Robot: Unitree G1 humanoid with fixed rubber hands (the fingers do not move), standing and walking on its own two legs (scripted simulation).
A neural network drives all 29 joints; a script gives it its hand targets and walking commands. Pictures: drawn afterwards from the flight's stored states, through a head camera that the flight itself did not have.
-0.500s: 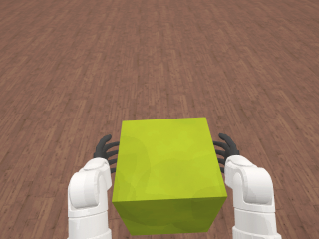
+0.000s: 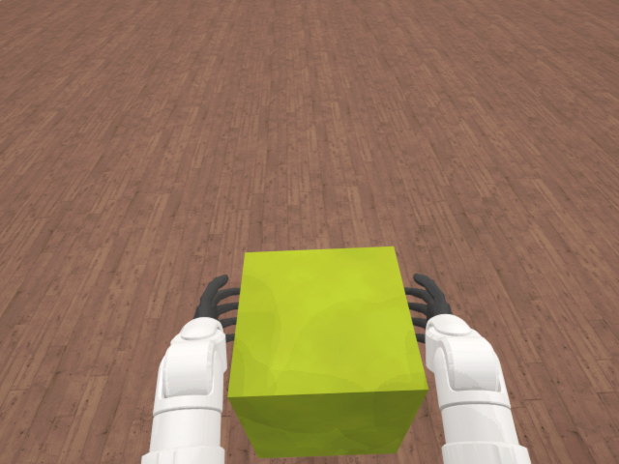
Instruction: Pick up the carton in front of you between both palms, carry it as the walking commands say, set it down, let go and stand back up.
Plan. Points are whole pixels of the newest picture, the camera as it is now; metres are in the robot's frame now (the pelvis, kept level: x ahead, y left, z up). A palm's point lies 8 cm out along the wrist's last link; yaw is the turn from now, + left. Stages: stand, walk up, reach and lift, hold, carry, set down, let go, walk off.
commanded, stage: carry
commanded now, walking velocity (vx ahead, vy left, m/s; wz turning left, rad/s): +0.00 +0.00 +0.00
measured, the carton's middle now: (323, 356) +0.28 +0.00 -0.04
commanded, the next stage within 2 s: hold in 0.44 s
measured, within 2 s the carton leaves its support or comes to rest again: neither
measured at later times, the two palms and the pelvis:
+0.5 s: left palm (216, 334) +0.28 +0.14 +0.04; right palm (442, 333) +0.27 -0.16 +0.03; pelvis -0.01 -0.01 +0.00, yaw -2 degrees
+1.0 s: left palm (222, 313) +0.30 +0.14 +0.05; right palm (453, 351) +0.24 -0.16 +0.05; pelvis -0.02 +0.05 +0.01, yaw -13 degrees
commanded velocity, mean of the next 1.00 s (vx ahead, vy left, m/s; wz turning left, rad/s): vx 0.00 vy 0.00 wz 0.00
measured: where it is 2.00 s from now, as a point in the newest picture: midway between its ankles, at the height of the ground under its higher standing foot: outside the picture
